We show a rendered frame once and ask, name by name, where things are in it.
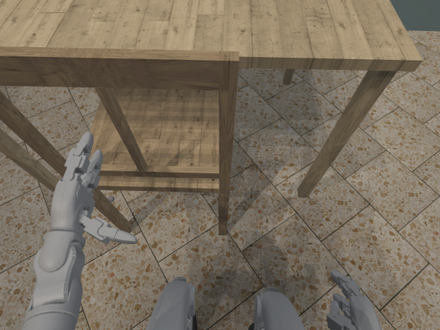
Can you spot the right robot hand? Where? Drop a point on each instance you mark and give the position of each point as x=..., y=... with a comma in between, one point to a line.
x=359, y=313

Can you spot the chair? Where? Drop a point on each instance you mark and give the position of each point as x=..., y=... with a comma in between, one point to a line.
x=165, y=121

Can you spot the robot left forearm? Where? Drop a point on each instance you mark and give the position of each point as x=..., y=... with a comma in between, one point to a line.
x=57, y=266

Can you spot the robot right thigh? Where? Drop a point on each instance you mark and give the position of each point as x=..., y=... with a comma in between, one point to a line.
x=273, y=311

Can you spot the left robot hand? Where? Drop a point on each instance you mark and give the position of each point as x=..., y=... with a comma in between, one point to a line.
x=74, y=191

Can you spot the robot thigh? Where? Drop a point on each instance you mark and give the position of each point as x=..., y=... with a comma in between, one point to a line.
x=175, y=305
x=273, y=311

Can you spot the robot left thigh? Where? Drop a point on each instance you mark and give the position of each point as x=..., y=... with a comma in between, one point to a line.
x=175, y=305

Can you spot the table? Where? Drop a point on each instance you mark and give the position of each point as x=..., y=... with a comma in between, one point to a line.
x=365, y=35

